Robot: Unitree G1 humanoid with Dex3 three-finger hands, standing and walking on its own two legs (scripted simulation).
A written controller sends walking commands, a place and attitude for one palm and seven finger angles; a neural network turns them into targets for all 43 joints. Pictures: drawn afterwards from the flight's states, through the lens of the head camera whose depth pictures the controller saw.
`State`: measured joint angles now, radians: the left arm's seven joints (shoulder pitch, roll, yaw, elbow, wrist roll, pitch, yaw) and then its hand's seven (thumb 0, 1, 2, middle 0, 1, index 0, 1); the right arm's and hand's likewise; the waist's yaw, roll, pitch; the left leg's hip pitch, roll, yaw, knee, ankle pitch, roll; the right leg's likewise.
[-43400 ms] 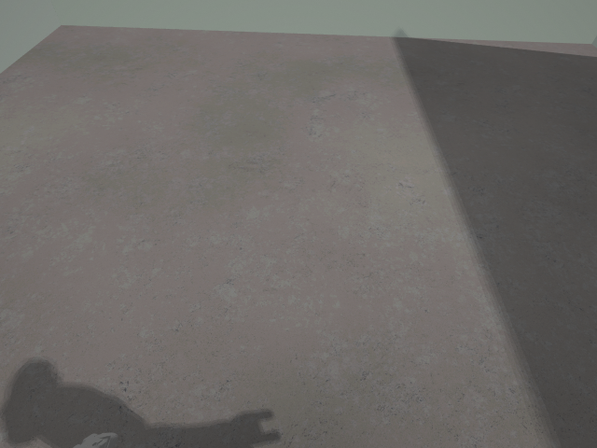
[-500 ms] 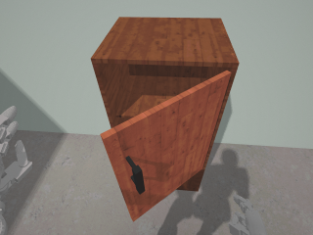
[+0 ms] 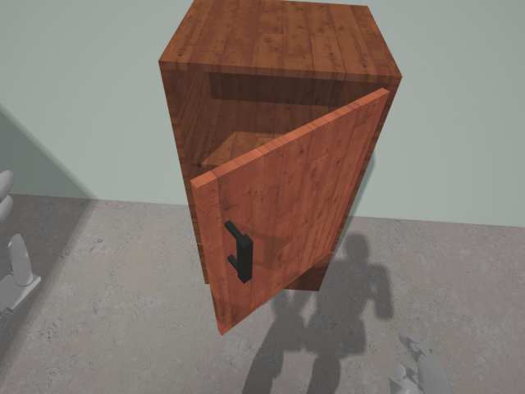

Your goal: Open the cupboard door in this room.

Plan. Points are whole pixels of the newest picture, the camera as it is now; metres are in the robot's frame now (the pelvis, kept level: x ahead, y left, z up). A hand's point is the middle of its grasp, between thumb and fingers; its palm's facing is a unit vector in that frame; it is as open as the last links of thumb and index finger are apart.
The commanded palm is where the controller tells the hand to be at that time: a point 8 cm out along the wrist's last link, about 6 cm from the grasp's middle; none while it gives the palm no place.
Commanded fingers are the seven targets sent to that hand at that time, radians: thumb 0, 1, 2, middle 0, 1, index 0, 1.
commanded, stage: step back with the hand held close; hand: left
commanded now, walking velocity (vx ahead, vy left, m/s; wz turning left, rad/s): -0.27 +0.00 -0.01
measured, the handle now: (238, 252) +0.35 +0.06 -0.01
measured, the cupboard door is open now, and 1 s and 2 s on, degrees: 42 42 42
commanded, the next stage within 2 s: stop stepping back and stand still in 0.62 s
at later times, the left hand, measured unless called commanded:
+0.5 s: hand out of the picture +0.11 +0.28 +0.17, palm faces +0.45 -0.78 -0.43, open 7.4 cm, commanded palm +0.05 +0.32 +0.18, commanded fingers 0.00 0.90 0.90 -0.20 -0.30 -0.20 -0.30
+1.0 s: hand out of the picture +0.03 +0.29 +0.18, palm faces +0.44 -0.82 -0.35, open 7.4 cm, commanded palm -0.05 +0.32 +0.18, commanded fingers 0.00 0.90 0.90 -0.20 -0.30 -0.20 -0.30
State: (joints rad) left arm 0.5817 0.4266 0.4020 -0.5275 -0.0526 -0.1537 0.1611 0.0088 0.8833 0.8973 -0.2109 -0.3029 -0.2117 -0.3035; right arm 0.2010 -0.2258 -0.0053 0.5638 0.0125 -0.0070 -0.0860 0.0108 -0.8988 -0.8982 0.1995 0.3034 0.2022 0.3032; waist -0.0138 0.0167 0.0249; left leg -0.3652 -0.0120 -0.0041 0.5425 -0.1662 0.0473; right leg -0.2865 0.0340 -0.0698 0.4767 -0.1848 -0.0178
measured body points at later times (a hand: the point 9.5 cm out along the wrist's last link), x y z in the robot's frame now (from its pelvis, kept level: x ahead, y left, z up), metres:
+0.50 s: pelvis -0.07 +0.01 -0.01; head -0.07 +0.04 +0.44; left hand +0.08 +0.32 +0.20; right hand +0.12 -0.23 -0.08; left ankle +0.08 +0.09 -0.73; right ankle -0.02 -0.11 -0.73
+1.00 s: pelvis -0.19 +0.02 +0.00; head -0.20 +0.06 +0.44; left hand +0.00 +0.33 +0.20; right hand -0.04 -0.20 -0.07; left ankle -0.04 +0.09 -0.73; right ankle -0.23 -0.10 -0.70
